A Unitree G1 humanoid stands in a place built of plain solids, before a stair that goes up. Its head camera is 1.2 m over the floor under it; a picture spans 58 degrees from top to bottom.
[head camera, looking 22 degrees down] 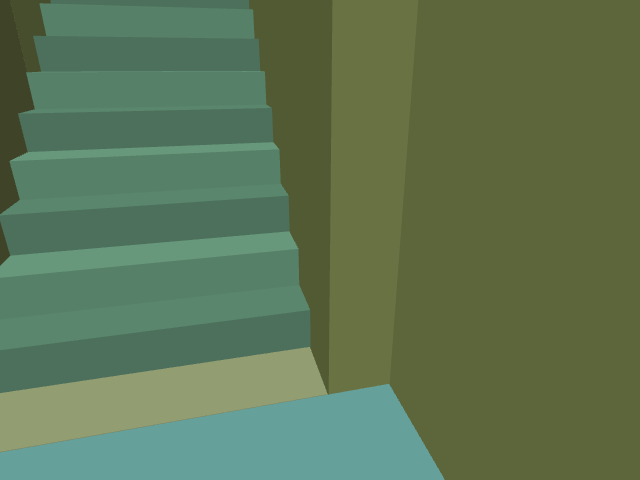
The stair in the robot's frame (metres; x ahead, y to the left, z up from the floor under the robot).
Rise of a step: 0.19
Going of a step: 0.24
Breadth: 1.30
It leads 14 degrees to the left of straight ahead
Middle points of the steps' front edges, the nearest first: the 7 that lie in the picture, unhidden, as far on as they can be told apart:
1.50 0.68 0.20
1.74 0.73 0.39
1.98 0.79 0.58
2.21 0.85 0.78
2.45 0.91 0.97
2.68 0.97 1.16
2.92 1.03 1.36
